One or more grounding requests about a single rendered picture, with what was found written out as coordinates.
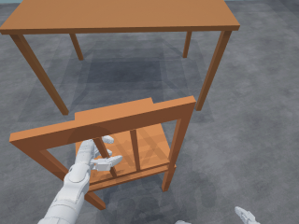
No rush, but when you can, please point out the robot left forearm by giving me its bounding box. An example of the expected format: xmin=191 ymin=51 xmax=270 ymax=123
xmin=37 ymin=163 xmax=91 ymax=224

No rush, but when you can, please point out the left robot hand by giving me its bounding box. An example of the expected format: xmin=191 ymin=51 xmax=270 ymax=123
xmin=75 ymin=135 xmax=122 ymax=172

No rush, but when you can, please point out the table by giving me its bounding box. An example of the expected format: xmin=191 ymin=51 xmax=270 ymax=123
xmin=0 ymin=0 xmax=240 ymax=116

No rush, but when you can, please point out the right robot hand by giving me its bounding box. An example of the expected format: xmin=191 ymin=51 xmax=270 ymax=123
xmin=235 ymin=206 xmax=260 ymax=224

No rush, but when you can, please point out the chair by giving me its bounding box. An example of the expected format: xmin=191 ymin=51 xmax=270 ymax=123
xmin=8 ymin=96 xmax=196 ymax=211

